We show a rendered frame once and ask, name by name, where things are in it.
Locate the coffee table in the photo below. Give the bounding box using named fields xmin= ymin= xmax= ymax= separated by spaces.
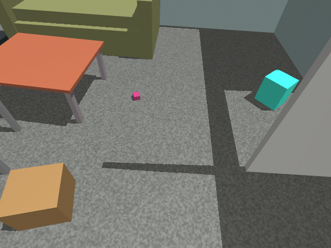
xmin=0 ymin=33 xmax=107 ymax=123

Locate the sofa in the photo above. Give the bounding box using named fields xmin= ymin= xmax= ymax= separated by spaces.
xmin=0 ymin=0 xmax=160 ymax=59

